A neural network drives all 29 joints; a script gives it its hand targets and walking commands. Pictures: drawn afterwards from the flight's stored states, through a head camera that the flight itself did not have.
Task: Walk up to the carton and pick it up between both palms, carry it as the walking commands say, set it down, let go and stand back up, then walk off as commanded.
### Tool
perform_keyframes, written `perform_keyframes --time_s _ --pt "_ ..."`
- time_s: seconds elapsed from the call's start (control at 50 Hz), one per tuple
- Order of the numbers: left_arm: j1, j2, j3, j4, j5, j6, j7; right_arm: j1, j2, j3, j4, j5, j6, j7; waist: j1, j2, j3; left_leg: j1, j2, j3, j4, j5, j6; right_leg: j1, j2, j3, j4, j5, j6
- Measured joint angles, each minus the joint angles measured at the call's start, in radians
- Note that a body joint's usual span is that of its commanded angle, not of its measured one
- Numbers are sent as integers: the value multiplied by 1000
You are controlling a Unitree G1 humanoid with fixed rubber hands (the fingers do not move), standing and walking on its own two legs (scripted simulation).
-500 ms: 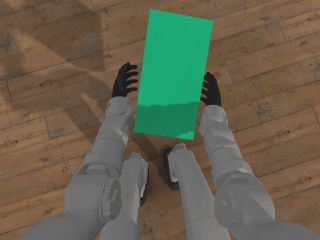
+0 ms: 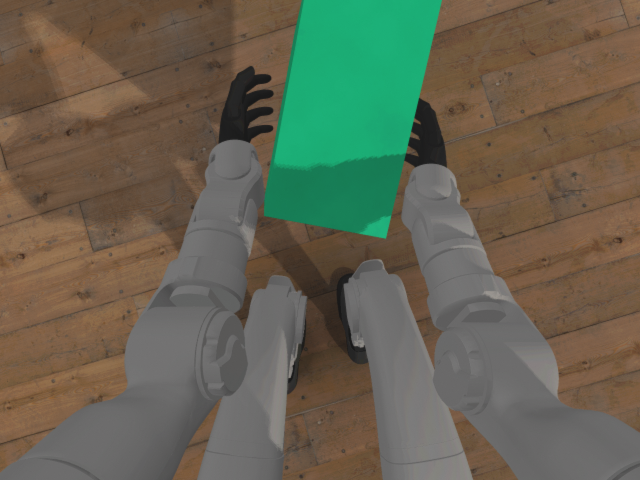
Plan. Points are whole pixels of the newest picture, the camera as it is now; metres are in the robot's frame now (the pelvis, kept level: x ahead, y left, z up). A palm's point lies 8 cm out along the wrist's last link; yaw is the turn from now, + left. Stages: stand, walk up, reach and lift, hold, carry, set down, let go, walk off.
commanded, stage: set down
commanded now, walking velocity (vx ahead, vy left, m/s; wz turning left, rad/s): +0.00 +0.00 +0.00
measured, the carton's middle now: (332, 118) +0.51 -0.03 -0.20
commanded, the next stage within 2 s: none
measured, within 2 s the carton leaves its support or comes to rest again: neither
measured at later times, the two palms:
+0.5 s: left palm (245, 131) +0.49 +0.09 -0.16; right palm (412, 153) +0.46 -0.14 -0.20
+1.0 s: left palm (264, 139) +0.52 +0.08 -0.28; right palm (399, 156) +0.48 -0.14 -0.32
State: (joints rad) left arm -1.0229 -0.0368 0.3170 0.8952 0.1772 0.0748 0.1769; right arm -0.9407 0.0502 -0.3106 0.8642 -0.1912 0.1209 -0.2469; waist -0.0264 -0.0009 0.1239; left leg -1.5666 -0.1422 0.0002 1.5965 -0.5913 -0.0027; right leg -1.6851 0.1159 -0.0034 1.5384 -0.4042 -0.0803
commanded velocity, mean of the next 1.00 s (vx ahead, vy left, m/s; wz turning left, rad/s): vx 0.00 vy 0.00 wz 0.00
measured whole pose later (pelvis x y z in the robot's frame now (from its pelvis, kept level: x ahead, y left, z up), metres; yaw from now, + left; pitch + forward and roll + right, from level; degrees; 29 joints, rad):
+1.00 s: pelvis -0.03 +0.01 -0.13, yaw +1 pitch +29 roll +3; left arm -1.44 0.04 0.35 0.81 0.09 0.20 0.25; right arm -1.37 -0.14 -0.26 0.82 -0.08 0.27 -0.20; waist -0.06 0.06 0.53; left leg -1.91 -0.18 0.06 2.05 -0.66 0.01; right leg -2.03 0.08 -0.03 1.97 -0.44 -0.06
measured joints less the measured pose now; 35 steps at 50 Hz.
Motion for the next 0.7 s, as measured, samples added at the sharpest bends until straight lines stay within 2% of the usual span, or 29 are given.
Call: perform_keyframes --time_s 0.2,0.32,0.46,0.7 --pt "-23 -13 -36 -71 -43 30 43 -18 -48 45 -56 57 26 22 -7 4 26 -79 -7 34 93 -40 21 -88 1 19 101 -38 20" --pt "-48 -17 -28 -73 -53 46 64 -58 -70 48 -25 67 33 35 -9 19 38 -103 -14 40 125 -50 28 -110 -3 22 133 -48 28" --pt "-111 -17 27 -38 -27 49 63 -131 -71 -9 22 15 39 54 -8 33 44 -159 -21 43 162 -46 30 -162 -10 17 165 -44 32" --pt "-244 7 58 -18 -24 65 68 -252 -109 -25 14 6 81 67 -18 54 94 -303 -34 48 280 -45 22 -300 -27 -2 273 -39 29"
